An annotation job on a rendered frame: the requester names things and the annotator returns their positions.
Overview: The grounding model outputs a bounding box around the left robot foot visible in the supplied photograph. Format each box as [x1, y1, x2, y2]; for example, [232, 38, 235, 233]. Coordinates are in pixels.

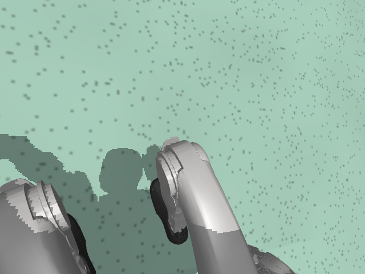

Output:
[67, 213, 96, 274]

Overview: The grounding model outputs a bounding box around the right robot foot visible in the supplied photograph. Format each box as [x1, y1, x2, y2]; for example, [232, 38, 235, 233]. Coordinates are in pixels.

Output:
[150, 178, 188, 245]

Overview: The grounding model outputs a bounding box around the right robot hand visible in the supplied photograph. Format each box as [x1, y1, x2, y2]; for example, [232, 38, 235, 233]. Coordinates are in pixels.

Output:
[248, 245, 295, 274]

